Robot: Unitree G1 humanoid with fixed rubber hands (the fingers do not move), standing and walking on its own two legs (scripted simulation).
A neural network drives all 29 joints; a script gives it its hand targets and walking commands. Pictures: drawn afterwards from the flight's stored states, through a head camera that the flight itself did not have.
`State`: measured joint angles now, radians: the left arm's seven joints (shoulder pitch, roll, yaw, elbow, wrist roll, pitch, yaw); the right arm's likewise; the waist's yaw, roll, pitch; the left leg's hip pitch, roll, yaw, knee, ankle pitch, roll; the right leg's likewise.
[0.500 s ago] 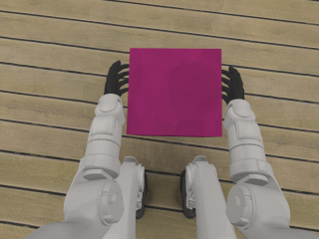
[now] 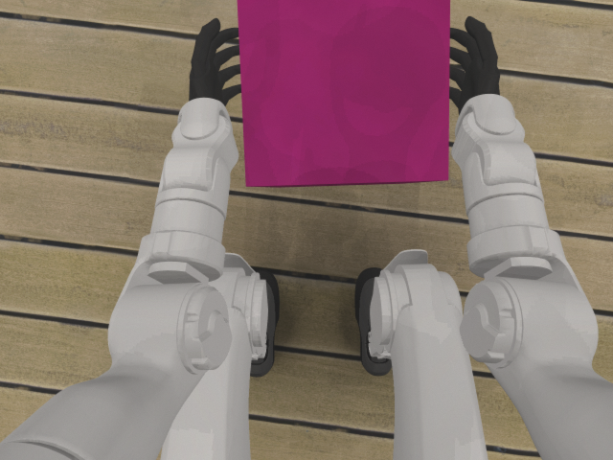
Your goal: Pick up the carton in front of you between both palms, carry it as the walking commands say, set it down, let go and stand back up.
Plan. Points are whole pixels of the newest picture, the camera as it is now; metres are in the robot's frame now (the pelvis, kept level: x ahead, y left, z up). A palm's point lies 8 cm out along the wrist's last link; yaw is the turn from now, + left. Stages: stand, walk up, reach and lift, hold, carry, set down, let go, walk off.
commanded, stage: set down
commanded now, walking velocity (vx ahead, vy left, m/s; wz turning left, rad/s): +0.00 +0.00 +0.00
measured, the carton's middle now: (340, 110) +0.51 -0.04 -0.21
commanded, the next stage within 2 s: none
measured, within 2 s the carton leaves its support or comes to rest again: rests again in 0.58 s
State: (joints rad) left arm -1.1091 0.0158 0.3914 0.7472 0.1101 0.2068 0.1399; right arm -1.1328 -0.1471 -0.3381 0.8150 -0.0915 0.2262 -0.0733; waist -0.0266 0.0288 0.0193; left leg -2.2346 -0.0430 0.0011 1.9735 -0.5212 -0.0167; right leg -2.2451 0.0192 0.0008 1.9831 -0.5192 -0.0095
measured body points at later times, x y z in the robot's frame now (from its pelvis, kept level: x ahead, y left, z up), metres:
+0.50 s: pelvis +0.00 +0.00 -0.05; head +0.34 -0.04 +0.24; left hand +0.53 +0.11 -0.20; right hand +0.52 -0.19 -0.22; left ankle +0.11 +0.12 -0.39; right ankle +0.11 -0.11 -0.39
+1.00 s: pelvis -0.01 +0.01 -0.06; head +0.33 -0.03 +0.22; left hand +0.53 +0.12 -0.22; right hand +0.52 -0.18 -0.23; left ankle +0.11 +0.12 -0.39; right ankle +0.11 -0.11 -0.39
